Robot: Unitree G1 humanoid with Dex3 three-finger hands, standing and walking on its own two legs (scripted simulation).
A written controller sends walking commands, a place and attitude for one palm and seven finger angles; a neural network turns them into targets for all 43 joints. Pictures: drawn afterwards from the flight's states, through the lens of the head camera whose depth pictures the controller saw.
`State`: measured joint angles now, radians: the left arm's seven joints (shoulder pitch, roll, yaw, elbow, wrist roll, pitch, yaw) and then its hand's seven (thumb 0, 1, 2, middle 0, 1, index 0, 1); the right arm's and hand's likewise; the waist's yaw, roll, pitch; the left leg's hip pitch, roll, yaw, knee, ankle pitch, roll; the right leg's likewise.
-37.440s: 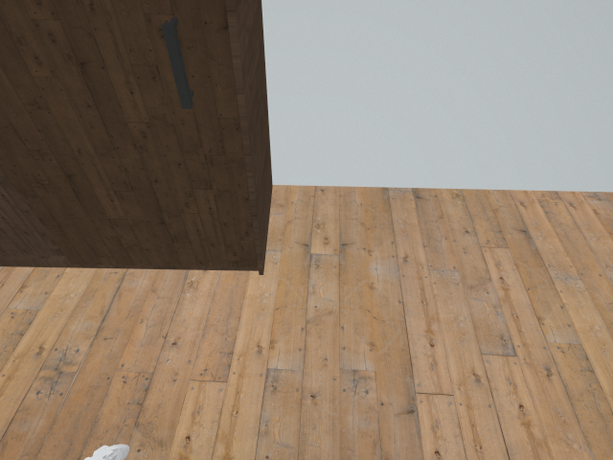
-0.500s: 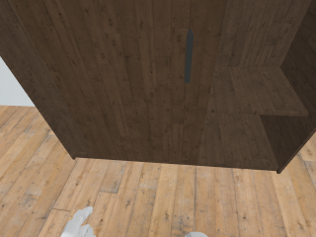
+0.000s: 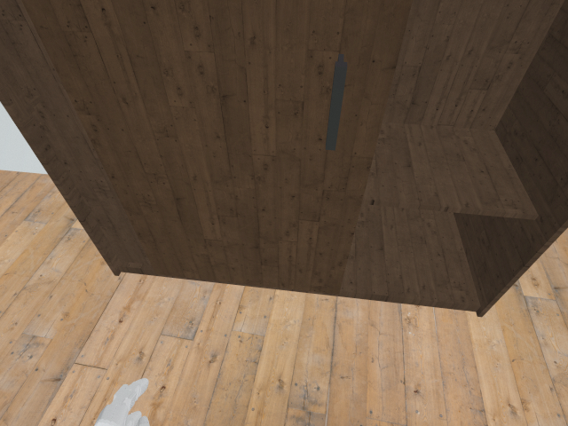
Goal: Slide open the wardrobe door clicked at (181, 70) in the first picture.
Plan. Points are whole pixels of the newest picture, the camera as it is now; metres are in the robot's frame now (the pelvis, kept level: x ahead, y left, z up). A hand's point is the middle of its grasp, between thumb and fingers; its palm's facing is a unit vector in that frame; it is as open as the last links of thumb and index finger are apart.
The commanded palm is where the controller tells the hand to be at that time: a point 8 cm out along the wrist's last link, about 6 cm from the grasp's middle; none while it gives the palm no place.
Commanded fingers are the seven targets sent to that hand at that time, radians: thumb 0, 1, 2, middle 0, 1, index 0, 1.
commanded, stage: stop stepping back and stand still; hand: right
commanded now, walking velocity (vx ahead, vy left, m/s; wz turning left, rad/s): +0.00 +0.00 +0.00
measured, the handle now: (335, 104) +0.69 -0.07 +0.11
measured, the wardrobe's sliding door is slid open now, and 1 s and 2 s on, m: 0.53 0.53 0.53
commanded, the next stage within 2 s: let the arm hang, fingers relaxed in 0.44 s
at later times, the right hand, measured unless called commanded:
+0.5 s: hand (555, 299) +0.23 -0.26 +0.16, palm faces +0.39 +0.80 -0.46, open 7.4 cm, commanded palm +0.16 -0.30 +0.19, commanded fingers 0.00 -0.90 -0.90 0.20 0.30 0.20 0.30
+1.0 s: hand out of the picture -0.03 -0.20 -0.17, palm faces +0.02 +0.98 -0.17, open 7.1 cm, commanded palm none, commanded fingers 0.00 -0.90 -0.90 0.20 0.30 0.20 0.30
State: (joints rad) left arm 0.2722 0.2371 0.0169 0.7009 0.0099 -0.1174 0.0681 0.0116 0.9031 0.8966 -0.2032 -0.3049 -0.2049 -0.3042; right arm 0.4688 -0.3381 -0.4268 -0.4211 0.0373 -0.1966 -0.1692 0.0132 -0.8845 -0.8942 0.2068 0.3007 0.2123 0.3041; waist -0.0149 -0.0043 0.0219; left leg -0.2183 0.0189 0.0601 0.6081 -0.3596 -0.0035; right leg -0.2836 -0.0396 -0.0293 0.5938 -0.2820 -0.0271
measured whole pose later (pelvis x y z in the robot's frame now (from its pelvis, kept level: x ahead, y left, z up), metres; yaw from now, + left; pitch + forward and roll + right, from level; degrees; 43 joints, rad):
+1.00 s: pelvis -0.01 -0.02 +0.01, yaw -2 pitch +0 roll +1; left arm 0.27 0.18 -0.01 1.04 0.03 0.03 0.02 0.01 0.91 0.90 -0.20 -0.30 -0.20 -0.30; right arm 0.30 -0.21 0.00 1.07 -0.01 0.03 -0.01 0.00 -0.96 -0.89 0.20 0.30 0.21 0.30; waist -0.01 0.02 0.09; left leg -0.18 0.03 0.06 0.43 -0.25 -0.03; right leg -0.29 -0.01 -0.01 0.50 -0.21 -0.02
